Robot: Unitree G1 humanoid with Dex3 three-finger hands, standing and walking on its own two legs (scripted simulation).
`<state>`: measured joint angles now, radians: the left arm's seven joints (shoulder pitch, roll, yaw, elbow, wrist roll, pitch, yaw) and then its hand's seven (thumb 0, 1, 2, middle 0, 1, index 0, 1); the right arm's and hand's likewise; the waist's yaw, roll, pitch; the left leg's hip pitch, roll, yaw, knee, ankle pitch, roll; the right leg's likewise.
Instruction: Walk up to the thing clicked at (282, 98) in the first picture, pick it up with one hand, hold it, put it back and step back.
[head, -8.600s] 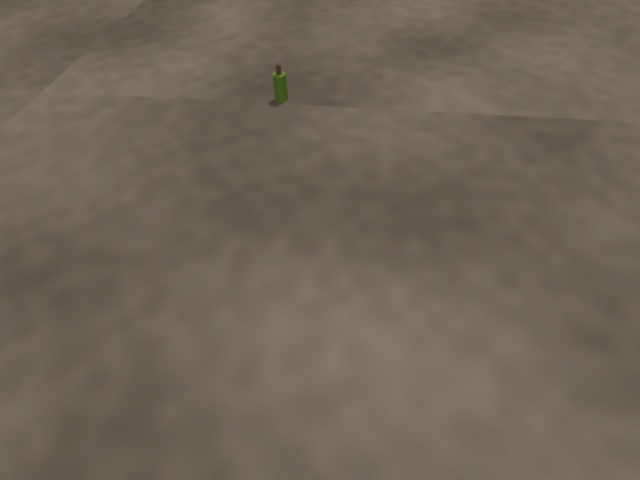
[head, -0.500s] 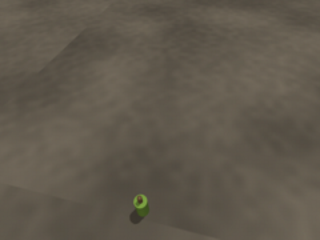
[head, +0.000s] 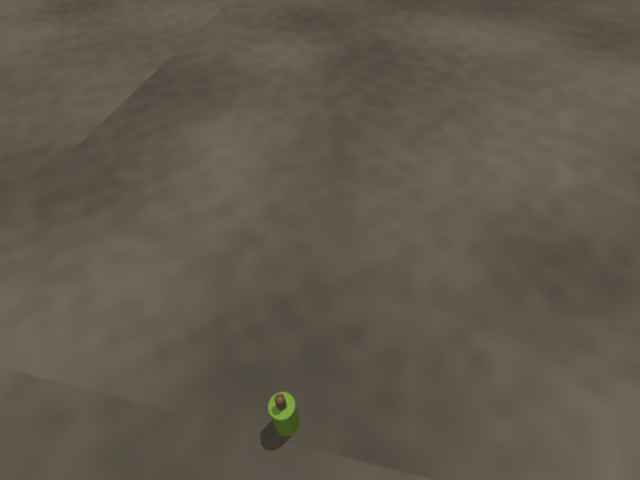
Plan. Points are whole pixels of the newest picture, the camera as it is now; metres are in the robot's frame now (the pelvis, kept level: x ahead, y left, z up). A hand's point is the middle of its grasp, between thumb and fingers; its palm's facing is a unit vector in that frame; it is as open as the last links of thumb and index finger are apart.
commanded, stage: stand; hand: left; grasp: from the side
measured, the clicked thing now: (283, 411) +0.41 +0.17 -0.67
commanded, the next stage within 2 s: go down in 0.76 s
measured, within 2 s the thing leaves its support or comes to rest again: neither
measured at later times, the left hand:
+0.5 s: hand out of the picture +0.07 +0.25 -0.16, palm faces -0.02 -0.94 -0.34, open 7.3 cm
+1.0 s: hand out of the picture +0.12 +0.25 -0.16, palm faces +0.05 -0.95 -0.32, open 8.7 cm
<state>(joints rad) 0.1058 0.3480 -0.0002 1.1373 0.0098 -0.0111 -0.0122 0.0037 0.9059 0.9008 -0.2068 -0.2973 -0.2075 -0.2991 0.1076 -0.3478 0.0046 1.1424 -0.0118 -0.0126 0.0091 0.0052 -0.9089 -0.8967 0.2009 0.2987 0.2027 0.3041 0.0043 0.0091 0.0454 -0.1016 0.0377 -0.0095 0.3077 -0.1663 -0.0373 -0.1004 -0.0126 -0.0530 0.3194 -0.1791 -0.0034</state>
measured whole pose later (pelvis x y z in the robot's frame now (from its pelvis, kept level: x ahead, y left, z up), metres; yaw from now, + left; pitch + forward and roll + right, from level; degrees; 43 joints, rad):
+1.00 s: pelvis -0.01 +0.00 -0.01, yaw +0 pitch +2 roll +0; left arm 0.02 0.31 0.08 1.07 0.00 -0.03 0.00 0.01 0.76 0.75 -0.12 -0.19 -0.12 -0.20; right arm 0.17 -0.32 0.00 0.93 0.04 -0.05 -0.03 0.01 -0.94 -0.91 0.20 0.30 0.20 0.30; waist -0.01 0.01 0.06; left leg -0.25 0.04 -0.01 0.43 -0.21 -0.03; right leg -0.24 -0.02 -0.05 0.43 -0.22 0.00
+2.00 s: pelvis +0.00 +0.02 -0.09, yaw +0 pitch +16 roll -3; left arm 0.35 0.31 0.20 0.25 0.00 0.33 -0.04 -0.01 -0.49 0.13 -0.07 -0.08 -0.05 -0.10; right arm 0.24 -0.22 0.00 0.53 0.01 -0.16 -0.09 0.01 -0.84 -0.88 0.20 0.30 0.20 0.30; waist -0.04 0.02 -0.14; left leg -0.88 0.04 -0.05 1.14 -0.55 -0.01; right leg -0.83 -0.02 -0.06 1.07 -0.52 0.02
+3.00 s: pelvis -0.07 +0.02 -0.30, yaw -4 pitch +34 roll -5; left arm -0.45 0.66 0.61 0.97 -0.14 -0.39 -0.60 -0.01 -0.54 0.09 -0.06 -0.08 -0.06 -0.08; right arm 0.13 -0.32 0.04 0.67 -0.02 -0.19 -0.02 0.01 -0.89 -0.89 0.20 0.30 0.20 0.30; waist -0.08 0.00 -0.18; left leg -1.85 0.04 -0.09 1.95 -0.69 -0.01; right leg -1.81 -0.02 -0.06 1.89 -0.67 0.02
